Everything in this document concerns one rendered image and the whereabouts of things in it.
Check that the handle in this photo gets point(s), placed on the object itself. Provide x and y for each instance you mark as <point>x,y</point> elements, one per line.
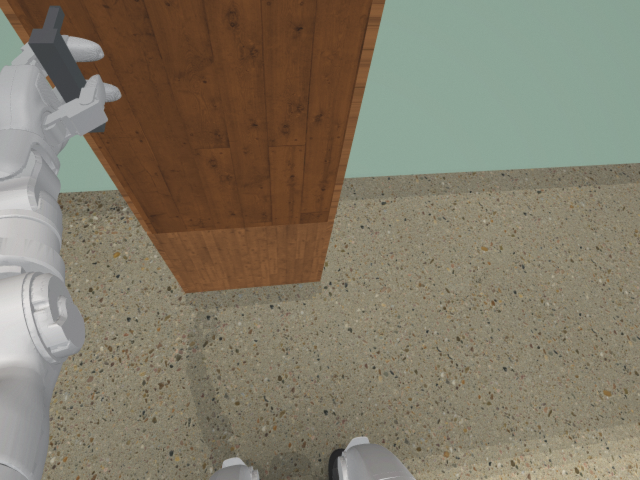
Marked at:
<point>55,57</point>

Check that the robot left upper arm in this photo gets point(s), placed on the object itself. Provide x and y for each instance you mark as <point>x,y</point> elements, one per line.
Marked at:
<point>40,327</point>

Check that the right robot shin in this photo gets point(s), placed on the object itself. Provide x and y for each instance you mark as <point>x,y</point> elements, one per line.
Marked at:
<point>357,441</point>

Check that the left robot shin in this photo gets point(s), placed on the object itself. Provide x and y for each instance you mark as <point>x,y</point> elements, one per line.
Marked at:
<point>232,461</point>

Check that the robot left hand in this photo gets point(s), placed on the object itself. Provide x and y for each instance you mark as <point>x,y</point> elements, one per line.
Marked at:
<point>28,103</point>

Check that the cupboard door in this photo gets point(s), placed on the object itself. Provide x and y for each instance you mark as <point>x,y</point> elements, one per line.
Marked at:
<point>233,112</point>

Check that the robot shin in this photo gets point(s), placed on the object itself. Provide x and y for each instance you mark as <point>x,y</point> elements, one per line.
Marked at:
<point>357,441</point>
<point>232,461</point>

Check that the left robot forearm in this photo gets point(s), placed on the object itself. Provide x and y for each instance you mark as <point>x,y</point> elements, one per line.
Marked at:
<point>30,216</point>

